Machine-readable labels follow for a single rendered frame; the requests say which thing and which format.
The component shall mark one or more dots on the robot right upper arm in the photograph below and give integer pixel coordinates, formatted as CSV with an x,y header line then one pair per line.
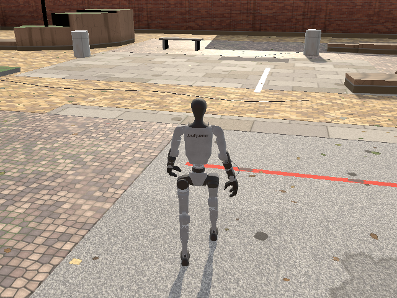
x,y
218,132

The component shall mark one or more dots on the robot right shin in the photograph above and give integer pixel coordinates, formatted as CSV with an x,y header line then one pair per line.
x,y
214,215

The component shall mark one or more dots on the robot left upper arm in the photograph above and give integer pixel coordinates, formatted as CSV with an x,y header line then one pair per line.
x,y
176,139

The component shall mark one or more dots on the right robot forearm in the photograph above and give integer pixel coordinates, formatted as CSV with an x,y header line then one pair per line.
x,y
229,168

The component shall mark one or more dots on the right robot hand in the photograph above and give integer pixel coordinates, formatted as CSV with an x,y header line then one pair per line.
x,y
234,188

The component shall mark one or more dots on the right robot foot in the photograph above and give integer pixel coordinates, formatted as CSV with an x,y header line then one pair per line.
x,y
213,236

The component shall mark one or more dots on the left robot hand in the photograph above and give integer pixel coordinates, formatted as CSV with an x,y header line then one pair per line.
x,y
169,170

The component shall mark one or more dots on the left robot forearm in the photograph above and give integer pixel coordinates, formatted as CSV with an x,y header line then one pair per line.
x,y
170,160

